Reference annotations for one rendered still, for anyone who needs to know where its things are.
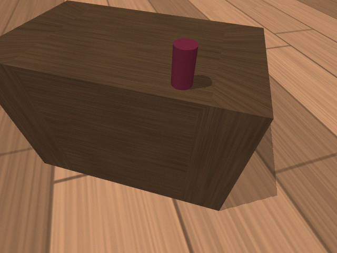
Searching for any can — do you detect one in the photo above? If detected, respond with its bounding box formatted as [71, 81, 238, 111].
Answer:
[171, 38, 199, 90]

